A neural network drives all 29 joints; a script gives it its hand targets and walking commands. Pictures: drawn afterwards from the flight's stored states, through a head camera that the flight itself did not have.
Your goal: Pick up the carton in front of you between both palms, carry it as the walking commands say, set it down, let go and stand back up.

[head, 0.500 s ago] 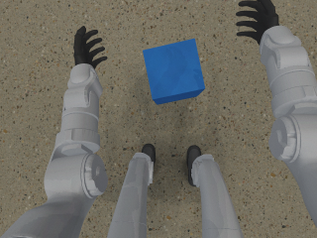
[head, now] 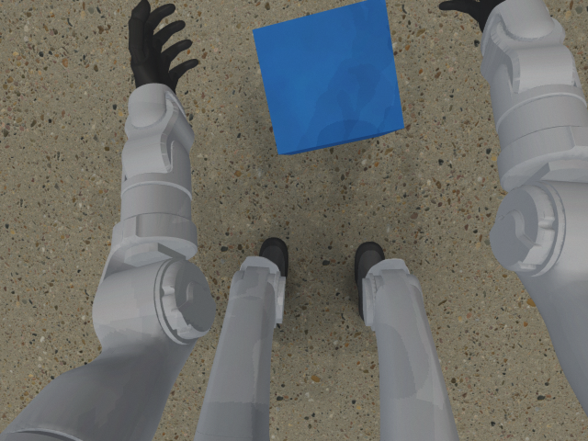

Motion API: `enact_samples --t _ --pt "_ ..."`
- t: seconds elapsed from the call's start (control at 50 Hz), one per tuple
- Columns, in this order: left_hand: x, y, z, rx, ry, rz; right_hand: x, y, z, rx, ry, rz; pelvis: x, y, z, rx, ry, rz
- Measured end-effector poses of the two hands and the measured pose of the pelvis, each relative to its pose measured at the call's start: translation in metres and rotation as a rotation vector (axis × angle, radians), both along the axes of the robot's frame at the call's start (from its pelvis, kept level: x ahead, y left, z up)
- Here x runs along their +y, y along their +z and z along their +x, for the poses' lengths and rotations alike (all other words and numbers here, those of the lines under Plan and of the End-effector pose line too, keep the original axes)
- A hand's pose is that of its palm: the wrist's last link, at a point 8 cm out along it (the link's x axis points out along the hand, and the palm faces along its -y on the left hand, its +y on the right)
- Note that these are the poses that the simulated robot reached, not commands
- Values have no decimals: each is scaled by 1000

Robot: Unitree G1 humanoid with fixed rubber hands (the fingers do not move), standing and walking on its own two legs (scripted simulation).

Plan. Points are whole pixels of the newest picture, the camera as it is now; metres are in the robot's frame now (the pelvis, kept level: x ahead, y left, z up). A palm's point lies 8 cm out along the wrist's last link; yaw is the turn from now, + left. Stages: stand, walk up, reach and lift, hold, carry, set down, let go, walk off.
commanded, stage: reach and lift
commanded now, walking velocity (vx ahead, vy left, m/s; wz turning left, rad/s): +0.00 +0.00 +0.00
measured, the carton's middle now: (327, 92) +0.52 -0.02 -0.47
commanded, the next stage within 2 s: none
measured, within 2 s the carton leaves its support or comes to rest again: leaves its support in 1.44 s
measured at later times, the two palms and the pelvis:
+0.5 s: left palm (219, 107) +0.49 +0.17 -0.37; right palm (436, 64) +0.54 -0.19 -0.37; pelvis -0.06 +0.00 -0.20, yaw +1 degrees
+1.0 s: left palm (232, 107) +0.49 +0.16 -0.40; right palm (422, 69) +0.54 -0.17 -0.40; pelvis -0.05 +0.00 -0.22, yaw +2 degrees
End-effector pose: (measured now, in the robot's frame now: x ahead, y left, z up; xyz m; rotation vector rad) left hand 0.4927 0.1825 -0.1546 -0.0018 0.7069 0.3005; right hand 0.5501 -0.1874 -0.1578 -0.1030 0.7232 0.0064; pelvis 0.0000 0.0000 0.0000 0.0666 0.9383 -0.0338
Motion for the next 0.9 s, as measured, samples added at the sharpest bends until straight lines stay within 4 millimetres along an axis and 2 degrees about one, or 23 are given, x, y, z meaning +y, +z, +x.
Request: enact_samples --t 0.16,0.3,0.42,0.56,0.64,0.7,0.8,0.9 --pt "-2 -93 -2 -4 -18 0 -10 -95 -9 -23 -24 -25 4 -88 -26 -41 8 6" --pt "-2 -151 -2 -3 -20 -3 -11 -151 -8 -38 -17 -25 3 -152 -49 -137 6 12" --pt "-6 -188 0 21 -28 -21 -5 -187 -7 -12 -10 -19 1 -186 -59 -209 8 13" --pt "-9 -233 -2 53 -51 -28 0 -231 -10 20 -6 -15 0 -207 -58 -278 15 10" --pt "-10 -248 0 55 -60 -19 0 -246 -9 10 -12 -9 1 -214 -53 -303 18 9" --pt "-13 -251 5 40 -68 -20 -2 -249 -7 -7 -20 -11 1 -219 -49 -313 22 6" --pt "-21 -246 11 14 -71 -24 -3 -242 -3 -29 -15 -13 2 -225 -47 -318 21 5" --pt "-22 -241 7 23 -67 -27 4 -237 -5 -17 0 -2 1 -226 -49 -317 19 10"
